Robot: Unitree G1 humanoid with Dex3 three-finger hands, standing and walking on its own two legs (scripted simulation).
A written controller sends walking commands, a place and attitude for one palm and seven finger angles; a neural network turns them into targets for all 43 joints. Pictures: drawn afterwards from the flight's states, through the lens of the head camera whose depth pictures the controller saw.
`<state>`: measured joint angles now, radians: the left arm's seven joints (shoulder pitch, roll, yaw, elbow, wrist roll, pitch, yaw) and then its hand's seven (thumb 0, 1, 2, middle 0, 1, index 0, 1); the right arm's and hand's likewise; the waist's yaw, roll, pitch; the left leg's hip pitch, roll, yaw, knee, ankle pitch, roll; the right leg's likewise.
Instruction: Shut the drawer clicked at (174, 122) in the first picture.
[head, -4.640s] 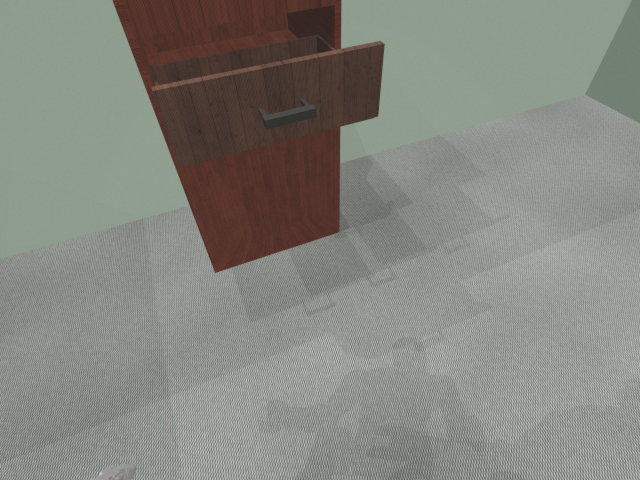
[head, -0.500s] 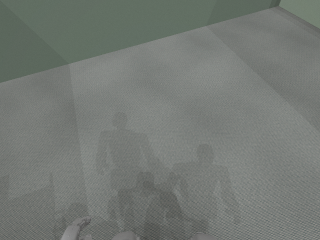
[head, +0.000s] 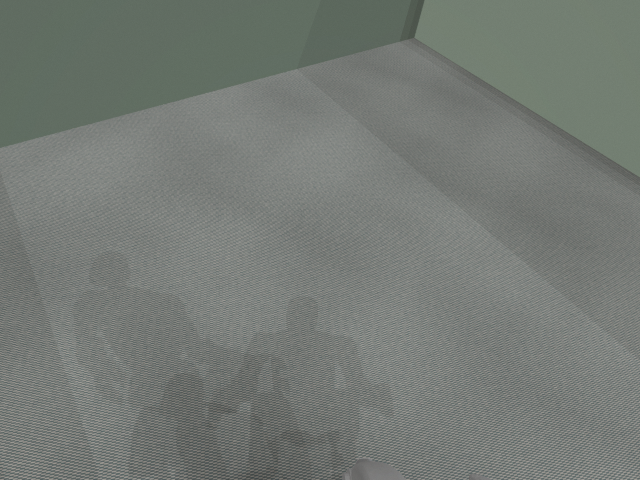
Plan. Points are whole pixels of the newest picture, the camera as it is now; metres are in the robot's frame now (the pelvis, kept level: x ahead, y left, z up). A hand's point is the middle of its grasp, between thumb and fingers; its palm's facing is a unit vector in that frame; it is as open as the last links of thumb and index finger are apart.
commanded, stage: walk to a spot facing it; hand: left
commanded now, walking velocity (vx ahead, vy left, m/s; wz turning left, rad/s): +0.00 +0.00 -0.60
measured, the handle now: out of the picture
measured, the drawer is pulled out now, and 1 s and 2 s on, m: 0.29 0.29 0.29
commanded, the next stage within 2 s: turn to face it in 1.34 s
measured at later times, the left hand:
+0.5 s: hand (241, 465) +0.16 +0.11 -0.15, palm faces -0.27 -0.92 -0.29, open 7.4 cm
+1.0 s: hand (224, 439) +0.19 +0.15 -0.19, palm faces -0.45 -0.87 -0.19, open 7.4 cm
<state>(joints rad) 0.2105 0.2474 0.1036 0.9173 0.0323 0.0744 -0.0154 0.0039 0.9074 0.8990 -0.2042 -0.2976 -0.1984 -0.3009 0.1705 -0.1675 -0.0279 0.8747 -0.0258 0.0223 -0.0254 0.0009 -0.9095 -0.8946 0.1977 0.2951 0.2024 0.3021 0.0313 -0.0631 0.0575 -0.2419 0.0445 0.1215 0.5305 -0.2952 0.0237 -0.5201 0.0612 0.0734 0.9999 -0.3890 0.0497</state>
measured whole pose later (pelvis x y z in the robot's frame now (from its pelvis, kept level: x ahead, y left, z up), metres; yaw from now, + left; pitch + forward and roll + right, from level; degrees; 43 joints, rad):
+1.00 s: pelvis +0.12 -0.04 -0.01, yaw -35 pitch +0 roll -1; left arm 0.37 0.23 0.09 1.03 0.03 0.02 -0.01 0.01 0.91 0.90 -0.20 -0.30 -0.20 -0.30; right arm 0.14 -0.18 -0.02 0.86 -0.03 -0.04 0.00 0.00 -0.91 -0.89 0.20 0.29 0.20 0.30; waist 0.06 -0.05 0.04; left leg -0.30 0.06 0.14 0.60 -0.30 0.03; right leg -0.33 0.03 0.08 0.99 -0.48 0.00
